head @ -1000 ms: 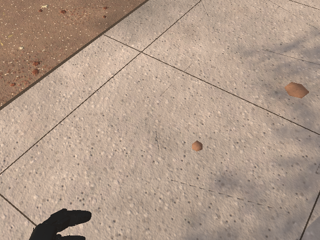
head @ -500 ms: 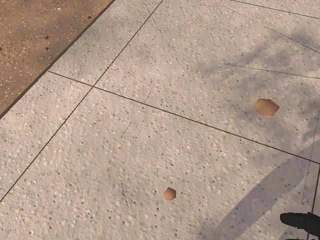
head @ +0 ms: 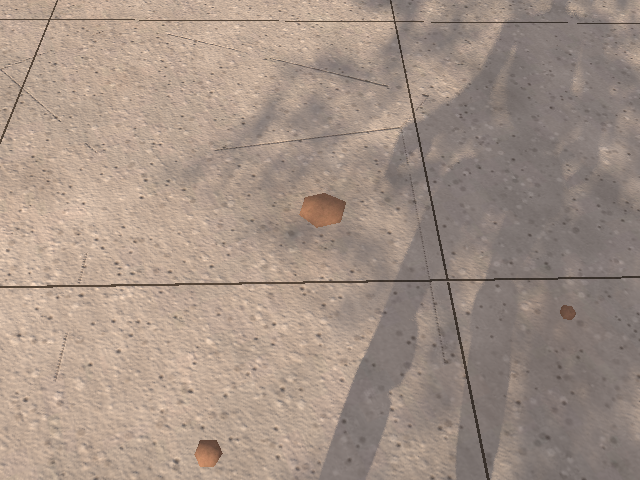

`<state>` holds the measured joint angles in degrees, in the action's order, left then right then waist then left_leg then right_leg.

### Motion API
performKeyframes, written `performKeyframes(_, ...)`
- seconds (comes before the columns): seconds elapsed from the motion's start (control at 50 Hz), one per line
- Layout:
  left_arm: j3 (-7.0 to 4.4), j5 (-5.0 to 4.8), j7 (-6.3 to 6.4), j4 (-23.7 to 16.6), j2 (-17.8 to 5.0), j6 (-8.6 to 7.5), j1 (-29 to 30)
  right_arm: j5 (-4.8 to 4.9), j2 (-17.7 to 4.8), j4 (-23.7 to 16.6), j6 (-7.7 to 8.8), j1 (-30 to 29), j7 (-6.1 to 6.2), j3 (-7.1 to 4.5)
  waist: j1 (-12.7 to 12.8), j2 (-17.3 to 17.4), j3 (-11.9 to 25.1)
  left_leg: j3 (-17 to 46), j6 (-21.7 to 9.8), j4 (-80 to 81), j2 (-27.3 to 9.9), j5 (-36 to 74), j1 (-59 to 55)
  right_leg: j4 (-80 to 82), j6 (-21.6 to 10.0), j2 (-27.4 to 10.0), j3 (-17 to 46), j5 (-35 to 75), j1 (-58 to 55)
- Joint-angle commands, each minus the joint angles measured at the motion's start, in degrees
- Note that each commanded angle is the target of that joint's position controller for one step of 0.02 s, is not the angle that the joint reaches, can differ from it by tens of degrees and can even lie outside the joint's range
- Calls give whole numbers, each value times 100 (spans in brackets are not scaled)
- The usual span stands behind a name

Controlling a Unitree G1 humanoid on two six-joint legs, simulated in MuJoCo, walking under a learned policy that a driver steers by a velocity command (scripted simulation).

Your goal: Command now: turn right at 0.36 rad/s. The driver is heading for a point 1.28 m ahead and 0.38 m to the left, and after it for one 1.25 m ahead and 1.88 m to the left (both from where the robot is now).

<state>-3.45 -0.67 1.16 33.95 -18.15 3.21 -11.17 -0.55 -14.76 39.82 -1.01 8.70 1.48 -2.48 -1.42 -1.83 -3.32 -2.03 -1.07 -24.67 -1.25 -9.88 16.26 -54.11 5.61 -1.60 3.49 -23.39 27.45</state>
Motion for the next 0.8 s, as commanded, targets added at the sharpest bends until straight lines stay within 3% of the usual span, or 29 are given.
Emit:
performKeyframes(0.02, -64, 12, -36, -386, -365, -88, -13, 94, -1129, -298, 68, -139, -40, -309, -24, 1260, 1001, 1031, -1351, 461, -1360, 1968, -885, 947, -148, 125, -318, 35, -499)
performKeyframes(0.06, -63, 16, -78, -280, -317, -87, -178, 181, -1121, -191, 61, -87, -39, -285, 101, 1239, 958, 1030, -1223, 209, -1353, 1856, -810, 2081, -374, 216, -416, 543, -1015)
performKeyframes(0.08, -37, 47, -96, -149, -198, -102, -360, 239, -990, -104, 62, -15, -41, -221, 209, 1170, 898, 994, -1046, 28, -1200, 1741, -464, 3086, -555, 293, -456, 1183, -1650)
performKeyframes(0.1, -26, 96, -79, -121, -230, -103, -422, 224, -678, 48, 115, 323, -84, -99, 188, 904, 964, 902, -609, -87, -970, 1027, 115, 3571, -728, 66, -112, 1739, -2528)
performKeyframes(0.12, -51, 159, -20, -112, -486, -78, -799, -14, -183, -23, 189, 407, -208, 79, 187, -357, 1424, 389, -23, -1085, -421, -1232, 1072, 3541, -1027, -1126, 1214, 2103, -3672)
performKeyframes(0.14, -292, 206, -46, 18, -1182, -81, -967, 151, -436, -246, 238, 97, -204, -5, 473, -1475, 1053, -55, 158, -1846, 57, -2398, 2136, 3966, -1900, -2081, 2012, -147, -2974)
performKeyframes(0.16, -341, 218, -63, 13, -1195, -227, -1123, 283, -1079, -364, 250, -452, -172, -198, 874, -1034, 533, 390, 160, -2909, -139, -2155, 2610, 4546, -2119, -2091, 2442, -2154, -2625)
performKeyframes(0.18, -287, 197, -43, 107, -1027, -392, -937, 391, -1181, -359, 241, -450, -161, -309, 697, -1142, 74, 668, 64, -3415, -117, -1717, 3176, 4709, -1867, -1951, 2382, -2512, -2582)
performKeyframes(0.22, -165, 66, 13, 126, -579, -658, -521, 303, -1067, -100, 235, -4, -138, -373, 385, -1029, -127, 975, 71, -3749, -182, -788, 3629, 4732, -1419, -1672, 1591, -1623, -2826)
performKeyframes(0.24, -130, 55, 30, 141, -452, -752, -520, 252, -963, -26, 269, 123, -147, -376, 323, -874, -90, 962, 89, -3932, -193, -409, 3606, 4733, -1288, -1574, 1200, -1187, -2838)
performKeyframes(0.28, -127, 94, 40, 187, -336, -864, -545, 234, -766, 37, 296, 289, -174, -361, 267, -728, 72, 804, 182, -4333, -239, 131, 3628, 4758, -1175, -1496, 555, -585, -2860)
performKeyframes(0.32, -155, 147, 39, 251, -350, -914, -611, 251, -686, -26, 271, 255, -199, -353, 282, -613, 9, 751, 316, -4424, -337, 490, 3725, 4843, -1193, -1528, 126, -309, -2757)
performKeyframes(0.34, -152, 342, -40, 417, -515, -804, -891, -374, -646, -46, 82, 39, -457, -347, 288, -35, -113, 403, 317, -4457, -175, 338, 3412, 4979, -1124, -1437, -172, -455, -2270)
performKeyframes(0.36, -181, 363, -60, 446, -531, -783, -902, -319, -572, -110, -6, -25, -589, -352, 286, -249, -261, 373, 317, -4444, -192, 454, 3490, 4994, -1109, -1416, -361, -392, -2176)
performKeyframes(0.4, -179, 335, -47, 538, -510, -811, -959, -182, -577, -157, -59, -90, -705, -350, 262, -446, -366, 441, 255, -4348, -297, 684, 3694, 5016, -1112, -1527, -568, -357, -2281)
performKeyframes(0.46, -210, 333, -2, 725, -549, -864, -1028, -180, -629, -282, -53, -359, -759, -328, 247, -381, -553, 338, 43, -3798, -474, 684, 3906, 5132, -1101, -1704, -895, -312, -2745)
performKeyframes(0.52, -235, 351, 26, 947, -570, -872, -1182, -179, -572, -477, -38, -844, -821, -243, 392, -342, -792, -104, -292, -3031, -607, 391, 3757, 5240, -1093, -1753, -1396, 136, -3192)
performKeyframes(0.56, -243, 380, 18, 1135, -589, -833, -1376, -143, -475, -634, -40, -1145, -813, -162, 491, -321, -901, -413, -587, -2609, -592, -34, 3657, 5083, -1096, -1785, -1721, 985, -3609)
performKeyframes(0.58, -240, 378, 10, 1188, -625, -799, -1329, -116, -437, -669, -40, -1110, -778, -131, 402, -326, -837, -629, -764, -2328, -451, -327, 3295, 4771, -1048, -1721, -1977, 2228, -3696)
performKeyframes(0.62, -266, 350, 11, 1251, -904, -709, -1256, -29, -556, -550, -26, -432, -628, -178, -31, -457, -134, -1179, -1110, -2189, 275, -1048, 1768, 3385, -1011, -1675, -2283, 6292, -3714)
performKeyframes(0.64, -310, 323, -11, 1226, -1121, -630, -1165, 25, -766, -326, 34, 512, -555, -283, -515, -500, 456, -1248, -1229, -2198, 694, -1324, 544, 2033, -1050, -1713, -2273, 7561, -3418)
performKeyframes(0.66, -308, 239, -54, 1102, -1223, -611, -948, -21, -1066, 105, 115, 1881, -473, -457, -1170, -198, 1190, -844, -1375, -1618, 932, -1046, -1478, 170, -929, -1585, -2218, 6990, -2336)
performKeyframes(0.68, -111, 228, -154, 815, -478, -666, -1131, -79, -1820, 266, 86, 1984, -361, -687, -812, 1138, 1382, 1505, -1717, -672, -157, -2855, -3097, -1839, -584, -811, -2071, 2685, 46)
performKeyframes(0.7, -33, 270, -228, 347, -234, -820, -646, -10, -2250, 73, 59, 1808, -353, -768, -571, 1574, 1894, 4694, -2206, 716, -1173, -3916, -3676, -3292, -361, 215, -874, -410, 1528)
performKeyframes(0.72, -38, 315, -229, 56, -500, -905, 323, -25, -2057, 92, 44, 1821, -347, -717, -776, 598, 1405, 4648, -1909, 1000, -1193, -3056, -3462, -3344, -449, -57, -48, 198, 2143)
performKeyframes(0.74, 20, 263, -214, 52, -403, -984, 260, -65, -1947, 246, 80, 1882, -267, -683, -572, 481, 892, 4199, -1861, 989, -1211, -2277, -2888, -3149, -525, -273, -100, 443, 2177)
performKeyframes(0.76, 60, 309, -192, 185, -347, -1000, 77, -87, -1695, 224, 150, 1656, -214, -614, -274, 79, 525, 3561, -1673, 926, -976, -1709, -2074, -2606, -569, -557, -62, 656, 1830)
performKeyframes(0.8, 80, 428, -178, 289, -336, -813, -328, -5, -1325, 40, 269, 1009, -161, -450, 267, 180, 165, 2695, -1602, 896, -573, 560, -843, -2129, -407, -690, -56, 666, 1071)
